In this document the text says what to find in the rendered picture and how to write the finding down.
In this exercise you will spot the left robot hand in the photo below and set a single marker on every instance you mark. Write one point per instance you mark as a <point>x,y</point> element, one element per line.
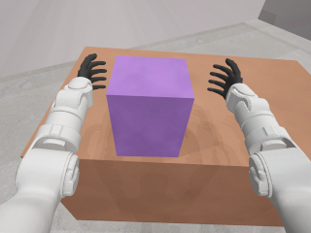
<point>86,72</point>

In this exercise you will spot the robot left forearm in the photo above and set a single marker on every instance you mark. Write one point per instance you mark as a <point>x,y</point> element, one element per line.
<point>65,120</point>

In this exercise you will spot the right robot hand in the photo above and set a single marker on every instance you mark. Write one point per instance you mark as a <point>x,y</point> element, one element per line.
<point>232,77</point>

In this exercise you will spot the right robot upper arm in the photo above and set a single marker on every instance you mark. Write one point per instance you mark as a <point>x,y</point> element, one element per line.
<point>284,177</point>

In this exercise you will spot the pedestal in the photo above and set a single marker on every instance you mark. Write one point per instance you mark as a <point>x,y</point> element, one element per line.
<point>209,182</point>

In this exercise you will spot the robot right forearm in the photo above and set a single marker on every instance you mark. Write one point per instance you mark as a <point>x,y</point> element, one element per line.
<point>259,126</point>

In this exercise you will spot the left robot upper arm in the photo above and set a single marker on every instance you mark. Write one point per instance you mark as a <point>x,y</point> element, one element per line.
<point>45,177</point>

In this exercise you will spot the carton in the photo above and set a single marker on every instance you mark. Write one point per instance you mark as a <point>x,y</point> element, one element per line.
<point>149,101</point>

